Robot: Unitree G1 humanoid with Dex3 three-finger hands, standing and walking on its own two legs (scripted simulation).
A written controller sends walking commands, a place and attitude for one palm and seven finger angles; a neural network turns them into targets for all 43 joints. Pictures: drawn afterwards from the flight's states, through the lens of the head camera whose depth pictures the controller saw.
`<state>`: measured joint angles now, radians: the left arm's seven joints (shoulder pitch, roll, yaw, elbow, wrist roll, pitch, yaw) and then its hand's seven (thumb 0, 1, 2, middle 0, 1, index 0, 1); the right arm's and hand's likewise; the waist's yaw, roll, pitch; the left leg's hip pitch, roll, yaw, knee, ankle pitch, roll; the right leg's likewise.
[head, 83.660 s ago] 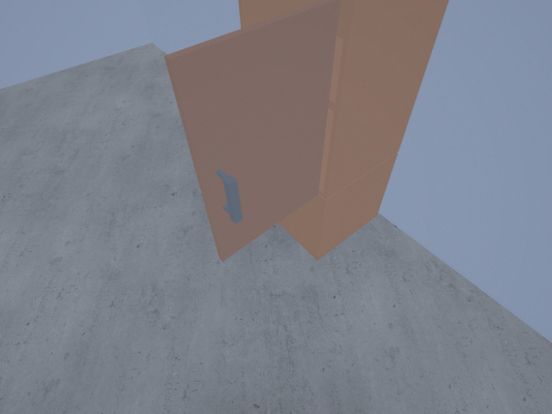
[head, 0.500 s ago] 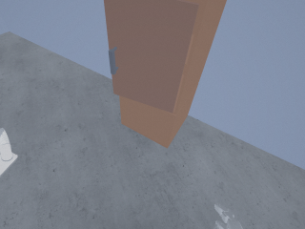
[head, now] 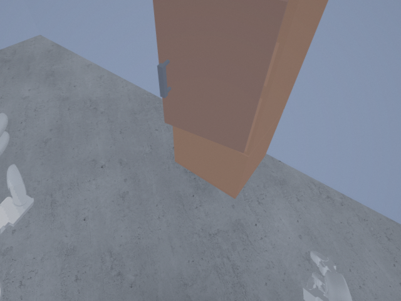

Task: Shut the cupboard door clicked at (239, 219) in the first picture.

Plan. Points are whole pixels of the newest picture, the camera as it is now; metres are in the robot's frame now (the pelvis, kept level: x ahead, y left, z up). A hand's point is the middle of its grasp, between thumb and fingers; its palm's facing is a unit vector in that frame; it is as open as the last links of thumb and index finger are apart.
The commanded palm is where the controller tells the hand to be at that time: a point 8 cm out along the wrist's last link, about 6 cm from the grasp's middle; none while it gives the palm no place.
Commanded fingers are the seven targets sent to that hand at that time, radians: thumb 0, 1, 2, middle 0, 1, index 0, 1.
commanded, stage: stop stepping back and stand still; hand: left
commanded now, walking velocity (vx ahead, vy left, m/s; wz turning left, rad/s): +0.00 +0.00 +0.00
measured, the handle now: (165, 78) +0.85 +0.19 -0.07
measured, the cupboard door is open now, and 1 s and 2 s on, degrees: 9 9 9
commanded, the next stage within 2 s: let the arm hang, fingers relaxed in 1.28 s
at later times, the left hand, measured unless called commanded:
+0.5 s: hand (24, 175) +0.24 +0.27 +0.18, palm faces +0.40 -0.78 -0.48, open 7.4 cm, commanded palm +0.18 +0.31 +0.19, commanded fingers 0.00 0.90 0.90 -0.20 -0.30 -0.20 -0.30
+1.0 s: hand out of the picture +0.17 +0.33 +0.16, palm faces +0.43 -0.79 -0.43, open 7.4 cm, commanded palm +0.12 +0.35 +0.19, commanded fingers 0.00 0.90 0.90 -0.20 -0.30 -0.20 -0.30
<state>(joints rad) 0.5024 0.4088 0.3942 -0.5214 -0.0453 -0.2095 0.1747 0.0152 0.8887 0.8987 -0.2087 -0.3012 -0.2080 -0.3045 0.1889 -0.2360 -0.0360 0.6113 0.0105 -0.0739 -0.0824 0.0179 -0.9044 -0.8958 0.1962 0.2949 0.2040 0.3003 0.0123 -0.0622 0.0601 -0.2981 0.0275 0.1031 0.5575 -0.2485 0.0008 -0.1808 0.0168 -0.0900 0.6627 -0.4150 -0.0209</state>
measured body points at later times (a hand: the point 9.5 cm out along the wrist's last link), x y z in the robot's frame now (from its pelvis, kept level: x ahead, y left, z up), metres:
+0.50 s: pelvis +0.04 +0.02 +0.01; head +0.05 +0.03 +0.46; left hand +0.22 +0.31 +0.20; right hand +0.20 -0.22 -0.08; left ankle +0.04 +0.13 -0.73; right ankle -0.07 -0.06 -0.73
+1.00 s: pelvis -0.03 +0.06 +0.01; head -0.03 +0.07 +0.46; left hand +0.15 +0.37 +0.19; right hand +0.13 -0.18 -0.07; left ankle +0.04 +0.13 -0.73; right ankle -0.07 -0.06 -0.73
